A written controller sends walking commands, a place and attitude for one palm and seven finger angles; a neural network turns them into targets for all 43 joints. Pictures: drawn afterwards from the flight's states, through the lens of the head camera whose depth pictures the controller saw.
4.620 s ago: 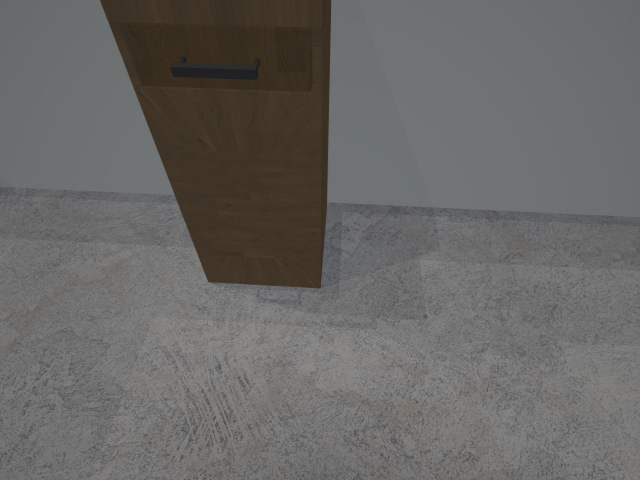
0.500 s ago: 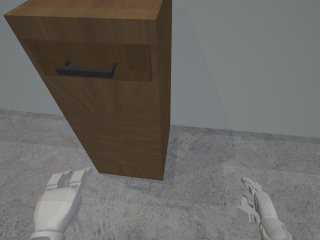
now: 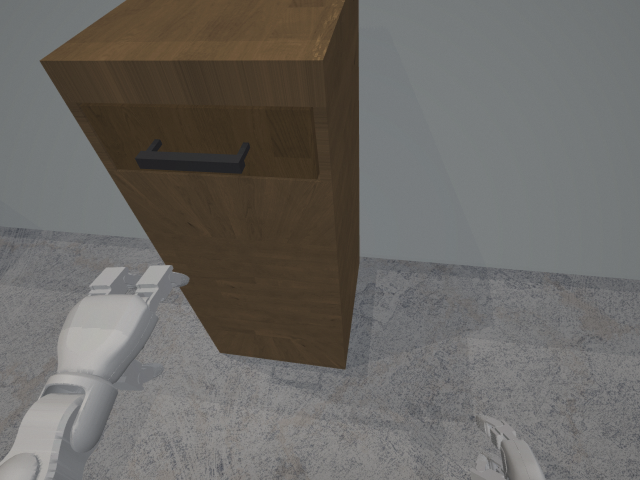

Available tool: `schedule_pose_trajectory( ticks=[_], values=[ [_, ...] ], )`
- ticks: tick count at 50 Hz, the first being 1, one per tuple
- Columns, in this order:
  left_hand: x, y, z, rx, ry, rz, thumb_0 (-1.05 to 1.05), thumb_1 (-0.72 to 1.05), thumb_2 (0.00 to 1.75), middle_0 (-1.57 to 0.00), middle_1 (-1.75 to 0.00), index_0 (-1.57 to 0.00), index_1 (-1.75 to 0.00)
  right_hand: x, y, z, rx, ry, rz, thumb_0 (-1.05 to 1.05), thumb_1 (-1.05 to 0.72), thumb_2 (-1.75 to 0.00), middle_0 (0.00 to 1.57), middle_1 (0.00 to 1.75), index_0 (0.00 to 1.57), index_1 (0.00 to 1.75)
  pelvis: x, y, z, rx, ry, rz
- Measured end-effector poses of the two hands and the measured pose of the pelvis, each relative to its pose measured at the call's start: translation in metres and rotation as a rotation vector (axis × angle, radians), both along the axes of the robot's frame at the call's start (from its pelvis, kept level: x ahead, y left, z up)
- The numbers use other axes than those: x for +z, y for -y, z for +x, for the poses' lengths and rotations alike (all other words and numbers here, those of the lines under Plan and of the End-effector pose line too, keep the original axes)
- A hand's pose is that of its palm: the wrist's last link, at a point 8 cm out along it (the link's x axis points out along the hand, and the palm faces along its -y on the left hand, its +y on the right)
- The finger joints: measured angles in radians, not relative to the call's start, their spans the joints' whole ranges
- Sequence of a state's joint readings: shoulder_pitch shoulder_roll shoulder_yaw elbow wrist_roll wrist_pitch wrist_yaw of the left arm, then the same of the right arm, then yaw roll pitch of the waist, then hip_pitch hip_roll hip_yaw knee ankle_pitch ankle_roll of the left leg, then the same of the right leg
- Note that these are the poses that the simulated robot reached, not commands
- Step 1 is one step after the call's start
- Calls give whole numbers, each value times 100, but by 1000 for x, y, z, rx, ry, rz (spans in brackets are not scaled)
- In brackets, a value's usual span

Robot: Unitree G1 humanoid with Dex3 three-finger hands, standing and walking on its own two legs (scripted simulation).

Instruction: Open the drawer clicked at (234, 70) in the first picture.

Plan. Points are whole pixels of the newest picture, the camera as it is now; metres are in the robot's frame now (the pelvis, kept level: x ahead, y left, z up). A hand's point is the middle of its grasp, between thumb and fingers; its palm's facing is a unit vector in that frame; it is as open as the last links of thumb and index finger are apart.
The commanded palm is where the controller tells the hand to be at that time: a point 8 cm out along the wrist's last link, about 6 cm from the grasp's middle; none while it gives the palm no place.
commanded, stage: raise the hand with hooked fingers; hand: left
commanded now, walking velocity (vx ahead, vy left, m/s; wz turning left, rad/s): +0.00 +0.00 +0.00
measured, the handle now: (194, 154) +0.56 +0.28 +0.11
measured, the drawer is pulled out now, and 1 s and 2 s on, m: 0.00 0.00 0.00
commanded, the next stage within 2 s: move the hooked fingers above the handle in 1.02 s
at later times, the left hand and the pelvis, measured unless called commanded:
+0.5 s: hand (79, 249) +0.28 +0.28 +0.19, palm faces +0.15 -0.04 -0.99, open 13.7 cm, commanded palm +0.25 +0.27 +0.26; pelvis -0.01 +0.03 +0.01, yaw +1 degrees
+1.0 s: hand (83, 237) +0.28 +0.26 +0.21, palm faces +0.14 -0.05 -0.99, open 13.9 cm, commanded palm +0.25 +0.27 +0.28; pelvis -0.03 +0.02 +0.02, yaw +1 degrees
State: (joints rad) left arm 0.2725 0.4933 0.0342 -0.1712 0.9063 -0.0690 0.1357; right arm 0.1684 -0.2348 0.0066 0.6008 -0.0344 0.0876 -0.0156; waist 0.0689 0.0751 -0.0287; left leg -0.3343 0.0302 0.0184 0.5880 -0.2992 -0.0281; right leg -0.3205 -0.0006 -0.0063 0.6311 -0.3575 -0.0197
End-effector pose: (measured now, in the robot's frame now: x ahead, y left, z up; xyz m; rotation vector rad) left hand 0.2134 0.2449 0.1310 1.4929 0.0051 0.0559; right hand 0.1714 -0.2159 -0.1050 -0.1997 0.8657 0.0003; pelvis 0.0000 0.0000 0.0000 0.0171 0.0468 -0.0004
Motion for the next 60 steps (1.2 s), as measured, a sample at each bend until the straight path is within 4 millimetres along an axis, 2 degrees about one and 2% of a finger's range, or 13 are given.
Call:
schedule_pose_trajectory(
  ticks=[4,8,15,20,27,34,39,44,47,55,60],
  values=[
    [15,-9,4,-10,53,6,0,-3,50,-29,-89,-28,-89,2,7,-1,-12,-18,-35,2,-90,-90,20,30,20,30,3,-7,0,9,12,-4],
    [33,-18,12,0,95,5,0,-12,46,-30,-95,-29,-95,10,4,8,-19,2,-38,2,-90,-90,20,30,20,30,6,-13,0,15,29,-7],
    [65,-26,28,-12,107,9,0,-28,40,-31,-106,-30,-106,31,-21,33,12,88,4,2,-91,-90,20,30,20,30,11,-22,-3,18,63,-12],
    [89,-28,36,-31,110,25,0,-38,35,-32,-113,-31,-113,41,-42,42,54,124,40,1,-90,-90,20,30,20,30,13,-26,-8,20,80,-14],
    [120,-34,42,-33,116,48,0,-46,31,-32,-118,-31,-118,40,-57,35,95,106,66,1,-90,-90,20,30,20,30,15,-28,-15,27,89,-15],
    [147,-35,49,-41,120,69,0,-49,30,-32,-119,-31,-119,30,-50,14,90,55,59,1,-90,-90,20,30,20,30,16,-28,-22,32,89,-15],
    [143,-35,52,-36,70,52,0,-49,30,-32,-120,-31,-120,25,-36,-2,58,31,55,1,-90,-90,20,30,20,30,16,-26,-25,23,82,-14],
    [130,-20,45,-114,44,49,0,-49,30,-32,-120,-31,-120,23,-22,-13,36,21,29,1,-90,-90,20,30,20,30,15,-24,-27,20,83,-13],
    [130,-15,40,-148,73,46,0,-49,30,-32,-120,-32,-120,22,-15,-16,29,16,13,2,-90,-90,20,30,20,30,15,-22,-27,21,87,-14],
    [137,-25,43,-51,122,37,0,-49,30,-32,-120,-32,-120,22,-13,-10,36,21,19,2,-90,-90,20,30,20,30,15,-16,-30,27,85,-13],
    [132,-20,44,-50,77,47,0,-49,30,-32,-120,-31,-120,26,-18,1,46,56,35,2,-90,-90,20,30,20,30,15,-14,-28,30,84,-12]
  ],
)
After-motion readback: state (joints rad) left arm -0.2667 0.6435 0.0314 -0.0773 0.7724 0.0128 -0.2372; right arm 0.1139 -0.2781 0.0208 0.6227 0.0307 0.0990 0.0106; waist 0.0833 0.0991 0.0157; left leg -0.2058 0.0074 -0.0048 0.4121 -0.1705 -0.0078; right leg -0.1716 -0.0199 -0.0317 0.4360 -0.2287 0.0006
